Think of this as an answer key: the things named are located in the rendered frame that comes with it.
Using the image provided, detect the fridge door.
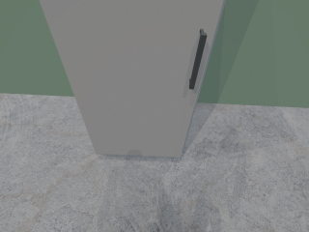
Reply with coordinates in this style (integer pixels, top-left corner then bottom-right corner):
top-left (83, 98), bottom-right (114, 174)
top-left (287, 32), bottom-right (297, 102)
top-left (39, 0), bottom-right (224, 158)

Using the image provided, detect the handle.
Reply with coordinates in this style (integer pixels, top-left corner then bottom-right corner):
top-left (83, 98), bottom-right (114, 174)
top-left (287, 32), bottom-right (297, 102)
top-left (188, 29), bottom-right (208, 90)

